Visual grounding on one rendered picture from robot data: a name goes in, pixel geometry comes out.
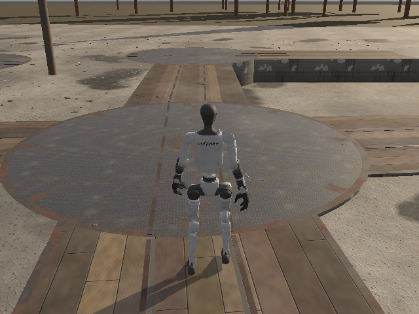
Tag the right robot forearm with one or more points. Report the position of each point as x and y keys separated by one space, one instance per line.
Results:
x=240 y=178

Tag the robot torso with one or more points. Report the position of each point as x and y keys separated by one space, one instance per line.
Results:
x=208 y=151

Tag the robot right hand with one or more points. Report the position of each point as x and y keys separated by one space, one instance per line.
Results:
x=246 y=198

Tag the robot right upper arm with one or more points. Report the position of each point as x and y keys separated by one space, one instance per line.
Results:
x=232 y=150

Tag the left robot forearm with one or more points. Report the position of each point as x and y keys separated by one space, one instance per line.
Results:
x=178 y=173

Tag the robot left upper arm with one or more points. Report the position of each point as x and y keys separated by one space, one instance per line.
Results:
x=185 y=147

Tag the robot right foot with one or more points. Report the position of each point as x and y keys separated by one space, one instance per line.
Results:
x=225 y=258

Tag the robot left hand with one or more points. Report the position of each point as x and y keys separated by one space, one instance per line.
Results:
x=177 y=185

